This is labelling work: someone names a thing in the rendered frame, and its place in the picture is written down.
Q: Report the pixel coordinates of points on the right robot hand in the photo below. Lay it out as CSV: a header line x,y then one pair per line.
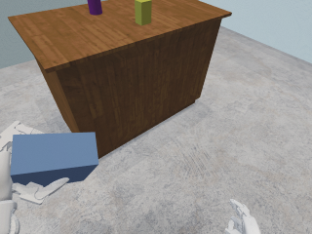
x,y
247,224

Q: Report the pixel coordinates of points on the table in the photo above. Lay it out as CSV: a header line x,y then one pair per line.
x,y
114,77

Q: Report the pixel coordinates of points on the left robot hand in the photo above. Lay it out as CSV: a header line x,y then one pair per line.
x,y
32,192

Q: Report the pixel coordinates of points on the left robot forearm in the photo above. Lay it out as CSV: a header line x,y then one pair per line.
x,y
9,223

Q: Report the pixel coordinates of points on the sponge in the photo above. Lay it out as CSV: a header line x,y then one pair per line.
x,y
45,158

